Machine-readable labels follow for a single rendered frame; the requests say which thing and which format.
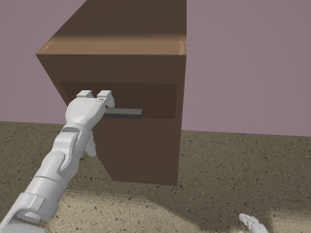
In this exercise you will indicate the handle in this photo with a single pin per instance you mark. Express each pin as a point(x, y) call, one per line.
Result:
point(124, 113)

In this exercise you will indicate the cabinet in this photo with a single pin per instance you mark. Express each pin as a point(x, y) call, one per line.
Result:
point(126, 41)

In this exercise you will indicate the left robot upper arm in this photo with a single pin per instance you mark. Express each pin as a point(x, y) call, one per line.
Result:
point(15, 226)

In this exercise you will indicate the robot right hand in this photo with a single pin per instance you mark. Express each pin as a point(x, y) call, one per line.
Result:
point(253, 224)

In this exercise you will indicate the left robot forearm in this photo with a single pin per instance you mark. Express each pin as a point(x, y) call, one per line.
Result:
point(40, 200)

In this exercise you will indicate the drawer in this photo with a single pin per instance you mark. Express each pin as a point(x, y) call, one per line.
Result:
point(159, 98)

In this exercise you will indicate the robot left hand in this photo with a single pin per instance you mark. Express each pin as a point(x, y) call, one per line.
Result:
point(86, 111)

